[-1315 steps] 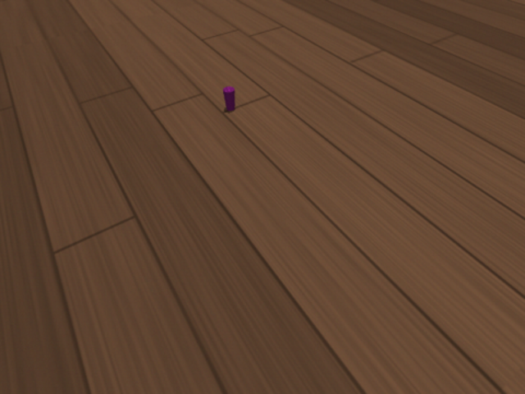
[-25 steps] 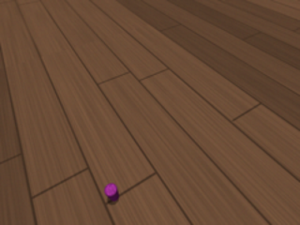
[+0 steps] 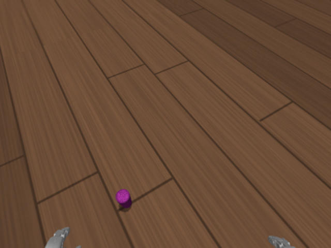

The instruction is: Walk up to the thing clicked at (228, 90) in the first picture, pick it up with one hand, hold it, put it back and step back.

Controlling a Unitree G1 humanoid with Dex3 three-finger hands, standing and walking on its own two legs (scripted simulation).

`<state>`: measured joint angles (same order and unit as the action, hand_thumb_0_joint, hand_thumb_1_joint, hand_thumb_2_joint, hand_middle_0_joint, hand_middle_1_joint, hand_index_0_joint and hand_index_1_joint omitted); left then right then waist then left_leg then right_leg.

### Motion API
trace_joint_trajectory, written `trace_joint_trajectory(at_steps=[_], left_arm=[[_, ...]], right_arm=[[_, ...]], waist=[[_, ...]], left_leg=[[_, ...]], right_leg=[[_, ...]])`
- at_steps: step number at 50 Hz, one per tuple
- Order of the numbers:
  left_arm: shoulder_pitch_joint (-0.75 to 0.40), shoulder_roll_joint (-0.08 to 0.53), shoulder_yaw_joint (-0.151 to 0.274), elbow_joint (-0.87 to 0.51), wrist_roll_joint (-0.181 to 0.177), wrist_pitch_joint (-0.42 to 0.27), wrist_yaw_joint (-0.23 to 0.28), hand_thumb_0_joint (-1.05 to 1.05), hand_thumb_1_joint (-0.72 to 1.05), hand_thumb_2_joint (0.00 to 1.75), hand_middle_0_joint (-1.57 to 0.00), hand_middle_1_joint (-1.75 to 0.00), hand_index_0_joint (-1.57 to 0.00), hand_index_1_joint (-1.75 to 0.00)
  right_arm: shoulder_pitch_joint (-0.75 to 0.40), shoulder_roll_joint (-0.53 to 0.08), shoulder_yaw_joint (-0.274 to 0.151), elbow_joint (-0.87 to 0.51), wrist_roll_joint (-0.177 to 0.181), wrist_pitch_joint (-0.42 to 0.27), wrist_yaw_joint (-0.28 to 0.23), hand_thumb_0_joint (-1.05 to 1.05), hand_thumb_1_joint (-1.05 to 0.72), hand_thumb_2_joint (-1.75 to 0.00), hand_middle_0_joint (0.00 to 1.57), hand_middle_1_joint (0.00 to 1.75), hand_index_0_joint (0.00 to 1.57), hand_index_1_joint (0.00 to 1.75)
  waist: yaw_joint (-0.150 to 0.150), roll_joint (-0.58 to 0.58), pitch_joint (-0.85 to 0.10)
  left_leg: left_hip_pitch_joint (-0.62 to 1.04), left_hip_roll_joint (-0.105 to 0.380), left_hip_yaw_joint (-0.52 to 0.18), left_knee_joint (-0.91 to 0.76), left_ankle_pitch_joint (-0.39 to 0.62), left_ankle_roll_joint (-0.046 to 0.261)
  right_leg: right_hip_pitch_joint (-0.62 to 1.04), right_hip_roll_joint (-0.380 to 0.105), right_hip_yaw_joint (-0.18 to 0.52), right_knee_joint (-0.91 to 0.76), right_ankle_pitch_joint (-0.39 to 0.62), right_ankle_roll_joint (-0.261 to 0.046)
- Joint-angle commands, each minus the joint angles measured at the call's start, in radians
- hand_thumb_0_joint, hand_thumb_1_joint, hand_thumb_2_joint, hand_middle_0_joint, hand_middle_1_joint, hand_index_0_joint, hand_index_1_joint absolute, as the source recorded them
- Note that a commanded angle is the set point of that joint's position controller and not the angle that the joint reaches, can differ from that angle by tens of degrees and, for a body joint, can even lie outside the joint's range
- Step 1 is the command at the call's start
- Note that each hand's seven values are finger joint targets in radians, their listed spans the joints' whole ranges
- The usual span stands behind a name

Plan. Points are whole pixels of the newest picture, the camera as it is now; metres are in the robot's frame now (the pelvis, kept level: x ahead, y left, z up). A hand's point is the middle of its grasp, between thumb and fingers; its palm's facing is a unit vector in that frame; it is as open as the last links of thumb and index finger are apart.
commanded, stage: go down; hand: left
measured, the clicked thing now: (124, 199) +0.43 +0.25 -0.70
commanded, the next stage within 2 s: none
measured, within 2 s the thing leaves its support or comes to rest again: neither
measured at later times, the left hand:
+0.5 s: hand (73, 245) +0.16 +0.28 -0.19, palm faces +0.06 -0.94 -0.35, open 16.4 cm
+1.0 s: hand (69, 246) +0.16 +0.30 -0.21, palm faces +0.10 -0.94 -0.33, open 16.9 cm
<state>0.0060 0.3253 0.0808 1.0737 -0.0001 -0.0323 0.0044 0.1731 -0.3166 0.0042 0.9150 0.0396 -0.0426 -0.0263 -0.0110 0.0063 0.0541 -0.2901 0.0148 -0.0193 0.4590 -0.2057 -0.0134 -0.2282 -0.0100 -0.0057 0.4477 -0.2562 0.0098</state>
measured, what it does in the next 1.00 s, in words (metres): lowers itself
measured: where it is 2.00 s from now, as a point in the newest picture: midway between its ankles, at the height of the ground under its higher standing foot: outside the picture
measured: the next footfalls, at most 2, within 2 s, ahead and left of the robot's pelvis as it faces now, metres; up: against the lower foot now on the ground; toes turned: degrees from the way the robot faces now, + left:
none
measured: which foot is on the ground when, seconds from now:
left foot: down 0.00-1.00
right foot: down 0.00-1.00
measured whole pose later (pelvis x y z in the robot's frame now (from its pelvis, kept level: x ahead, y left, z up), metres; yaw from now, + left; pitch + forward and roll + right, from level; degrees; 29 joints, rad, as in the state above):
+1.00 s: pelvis +0.00 +0.01 -0.11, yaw -1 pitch +21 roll -3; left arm 0.30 0.38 0.34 0.38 -0.03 0.09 -0.14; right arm 0.20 -0.24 -0.02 0.55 -0.01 -0.15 -0.03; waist -0.03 0.01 -0.13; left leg -1.09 0.03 -0.05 1.28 -0.56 -0.01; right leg -1.00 0.01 -0.02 1.24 -0.61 0.02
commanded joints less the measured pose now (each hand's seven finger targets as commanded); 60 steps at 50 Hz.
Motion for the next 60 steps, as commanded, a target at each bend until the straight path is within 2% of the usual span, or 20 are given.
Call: trace_joint_trajectory(at_steps=[1, 2, 4, 8, 11, 18, 23, 31, 32, 33, 34, 39, 42, 44, 49, 52, 53, 54, 56, 60], left_arm=[[-0.052, 0.281, 0.143, -0.023, 0.064, -0.01, -0.026, 0.0, 0.18, 0.26, -0.02, -0.16, -0.04, -0.14], [0.008, 0.283, 0.173, -0.013, 0.082, -0.002, -0.035, 0.0, 0.14, 0.26, -0.01, -0.15, -0.03, -0.14], [0.022, 0.28, 0.2, -0.09, 0.087, 0.01, -0.04, 0.0, 0.03, 0.23, -0.02, -0.16, -0.04, -0.14], [0.014, 0.247, 0.203, -0.16, 0.083, 0.049, -0.047, 0.0, -0.16, 0.2, -0.04, -0.18, -0.06, -0.16], [0.057, 0.252, 0.225, -0.261, 0.072, 0.058, -0.059, 0.0, -0.3, 0.19, -0.04, -0.19, -0.06, -0.18], [0.095, 0.228, 0.23, -0.542, 0.045, 0.087, -0.074, 0.0, -0.49, 0.16, -0.05, -0.18, -0.07, -0.17], [0.188, 0.246, 0.245, -0.687, 0.042, 0.145, -0.067, 0.0, -0.5, 0.14, -0.06, -0.16, -0.07, -0.15], [0.253, 0.235, 0.268, -0.785, 0.033, 0.204, -0.061, 0.0, -0.46, 0.15, -0.06, -0.17, -0.07, -0.16], [0.321, 0.238, 0.288, -0.717, 0.031, 0.213, -0.065, 0.0, -0.47, 0.15, -0.06, -0.16, -0.08, -0.16], [0.283, 0.231, 0.273, -0.773, 0.027, 0.208, -0.07, 0.0, -0.47, 0.15, -0.06, -0.17, -0.07, -0.16], [0.306, 0.245, 0.298, -0.748, 0.023, 0.208, -0.072, 0.0, -0.48, 0.13, -0.06, -0.16, -0.08, -0.15], [0.315, 0.233, 0.298, -0.809, -0.003, 0.162, -0.104, 0.0, -0.5, 0.12, -0.07, -0.16, -0.08, -0.15], [0.341, 0.251, 0.329, -0.811, -0.018, 0.136, -0.124, 0.0, -0.49, 0.13, -0.07, -0.17, -0.08, -0.15], [0.35, 0.261, 0.355, -0.824, -0.023, 0.112, -0.124, 0.0, -0.47, 0.11, -0.07, -0.14, -0.08, -0.13], [0.361, 0.289, 0.404, -0.782, -0.044, 0.074, -0.134, 0.0, -0.47, 0.1, -0.07, -0.15, -0.09, -0.13], [0.145, 0.323, 0.418, -0.821, -0.056, 0.002, -0.15, 0.0, -0.46, 0.1, -0.06, -0.14, -0.09, -0.13], [0.197, 0.336, 0.456, -0.666, -0.061, -0.012, -0.155, 0.0, -0.49, 0.1, -0.07, -0.16, -0.09, -0.14], [0.131, 0.35, 0.462, -0.685, -0.073, -0.051, -0.166, 0.0, -0.49, 0.11, -0.07, -0.15, -0.09, -0.14], [0.013, 0.395, 0.489, -0.653, -0.088, -0.134, -0.198, 0.0, -0.47, 0.1, -0.06, -0.12, -0.07, -0.11], [-0.089, 0.454, 0.53, -0.586, -0.131, -0.254, -0.287, 0.0, -0.48, 0.07, -0.06, -0.09, -0.06, -0.08]], right_arm=[[0.072, -0.135, -0.077, -0.149, -0.015, -0.031, -0.018, 0.0, -0.97, -0.92, 0.2, 0.3, 0.2, 0.3], [0.079, -0.132, -0.087, -0.17, -0.023, -0.031, -0.012, 0.0, -0.96, -0.91, 0.2, 0.3, 0.2, 0.3], [0.068, -0.121, -0.092, -0.225, -0.022, -0.03, -0.008, 0.0, -0.94, -0.91, 0.2, 0.3, 0.2, 0.3], [0.037, -0.113, -0.09, -0.299, -0.018, -0.033, 0.003, 0.0, -0.91, -0.9, 0.2, 0.3, 0.2, 0.3], [0.031, -0.104, -0.093, -0.353, -0.015, -0.044, 0.004, 0.0, -0.88, -0.89, 0.2, 0.3, 0.2, 0.3], [0.063, -0.098, -0.103, -0.418, -0.017, -0.082, -0.018, 0.0, -0.84, -0.88, 0.2, 0.3, 0.2, 0.3], [0.067, -0.095, -0.096, -0.448, -0.018, -0.099, -0.036, 0.0, -0.84, -0.88, 0.2, 0.3, 0.2, 0.3], [0.053, -0.073, -0.079, -0.485, -0.027, -0.128, -0.051, 0.0, -0.86, -0.89, 0.2, 0.3, 0.2, 0.3], [0.062, -0.077, -0.081, -0.471, -0.029, -0.128, -0.052, 0.0, -0.86, -0.89, 0.2, 0.3, 0.2, 0.3], [0.061, -0.073, -0.08, -0.478, -0.031, -0.131, -0.05, 0.0, -0.86, -0.88, 0.2, 0.3, 0.2, 0.3], [0.063, -0.075, -0.08, -0.479, -0.032, -0.135, -0.049, 0.0, -0.86, -0.89, 0.2, 0.3, 0.2, 0.3], [0.062, -0.074, -0.084, -0.489, -0.038, -0.152, -0.037, 0.0, -0.88, -0.89, 0.2, 0.3, 0.2, 0.3], [0.062, -0.078, -0.087, -0.494, -0.039, -0.155, -0.031, 0.0, -0.89, -0.89, 0.2, 0.3, 0.2, 0.3], [0.052, -0.077, -0.09, -0.502, -0.041, -0.157, -0.024, 0.0, -0.91, -0.9, 0.2, 0.3, 0.2, 0.3], [0.032, -0.088, -0.094, -0.504, -0.037, -0.154, -0.015, 0.0, -0.92, -0.9, 0.2, 0.3, 0.2, 0.3], [0.001, -0.09, -0.088, -0.507, -0.038, -0.163, -0.013, 0.0, -0.93, -0.9, 0.2, 0.3, 0.2, 0.3], [0.009, -0.1, -0.092, -0.483, -0.04, -0.162, -0.015, 0.0, -0.94, -0.9, 0.2, 0.3, 0.2, 0.3], [0.003, -0.104, -0.092, -0.48, -0.038, -0.166, -0.013, 0.0, -0.94, -0.9, 0.2, 0.3, 0.2, 0.3], [-0.002, -0.109, -0.09, -0.467, -0.04, -0.176, -0.015, 0.0, -0.94, -0.9, 0.2, 0.3, 0.2, 0.3], [-0.001, -0.139, -0.087, -0.444, -0.042, -0.194, -0.017, 0.0, -0.91, -0.9, 0.2, 0.3, 0.2, 0.3]], waist=[[0.0, -0.03, -0.245], [0.03, -0.011, -0.277], [0.049, 0.037, -0.344], [0.025, 0.044, -0.264], [0.021, 0.039, -0.284], [-0.02, 0.036, -0.364], [-0.022, 0.064, -0.384], [-0.024, 0.095, -0.38], [-0.022, 0.078, -0.374], [-0.023, 0.095, -0.363], [-0.021, 0.09, -0.375], [-0.021, 0.109, -0.416], [-0.012, 0.105, -0.45], [0.004, 0.107, -0.47], [0.003, 0.07, -0.462], [-0.018, 0.063, -0.443], [-0.021, 0.03, -0.418], [-0.018, 0.031, -0.426], [-0.017, 0.06, -0.46], [0.0, 0.118, -0.568]], left_leg=[[-0.036, -0.029, 0.045, 0.094, 0.124, 0.027], [-0.068, -0.035, 0.045, 0.129, 0.149, 0.024], [-0.062, -0.039, 0.043, 0.154, 0.171, 0.017], [-0.185, -0.021, 0.027, 0.232, 0.088, 0.014], [-0.245, -0.016, 0.022, 0.285, 0.02, 0.015], [-0.281, 0.004, 0.0, 0.387, 0.014, 0.02], [-0.29, 0.004, 0.003, 0.427, 0.028, 0.022], [-0.343, 0.011, -0.011, 0.485, 0.06, 0.025], [-0.358, 0.011, -0.012, 0.495, 0.062, 0.026], [-0.369, 0.011, -0.011, 0.5, 0.048, 0.024], [-0.377, 0.012, -0.014, 0.51, 0.059, 0.025], [-0.416, 0.015, -0.022, 0.577, 0.108, 0.026], [-0.43, 0.016, -0.025, 0.619, 0.145, 0.029], [-0.449, 0.015, -0.028, 0.631, 0.121, 0.029], [-0.551, 0.009, -0.024, 0.68, -0.002, 0.035], [-0.67, 0.008, -0.022, 0.752, -0.118, 0.039], [-0.721, 0.007, -0.018, 0.779, -0.16, 0.044], [-0.759, 0.006, -0.02, 0.8, -0.188, 0.044], [-0.822, 0.004, -0.02, 0.853, -0.268, 0.042], [-0.856, 0.01, -0.043, 0.932, -0.278, 0.031]], right_leg=[[-0.089, 0.01, -0.008, 0.069, 0.177, -0.023], [-0.081, 0.009, -0.009, 0.103, 0.19, -0.027], [-0.078, 0.015, -0.007, 0.137, 0.193, -0.032], [-0.239, 0.026, -0.016, 0.216, 0.083, -0.036], [-0.309, 0.029, -0.02, 0.276, 0.015, -0.036], [-0.423, 0.033, -0.026, 0.391, 0.011, -0.028], [-0.431, 0.028, -0.023, 0.414, 0.031, -0.023], [-0.49, 0.027, -0.032, 0.469, 0.04, -0.026], [-0.496, 0.028, -0.034, 0.478, 0.036, -0.024], [-0.514, 0.029, -0.034, 0.485, 0.027, -0.025], [-0.517, 0.027, -0.034, 0.496, 0.029, -0.026], [-0.579, 0.029, -0.038, 0.574, 0.055, -0.028], [-0.605, 0.028, -0.037, 0.612, 0.079, -0.026], [-0.631, 0.03, -0.037, 0.635, 0.051, -0.029], [-0.691, 0.032, -0.035, 0.672, -0.028, -0.03], [-0.794, 0.027, -0.026, 0.732, -0.109, -0.028], [-0.827, 0.027, -0.019, 0.746, -0.144, -0.026], [-0.868, 0.027, -0.019, 0.778, -0.169, -0.028], [-0.944, 0.026, -0.009, 0.838, -0.242, -0.032], [-1.048, 0.025, 0.002, 0.94, -0.27, -0.038]])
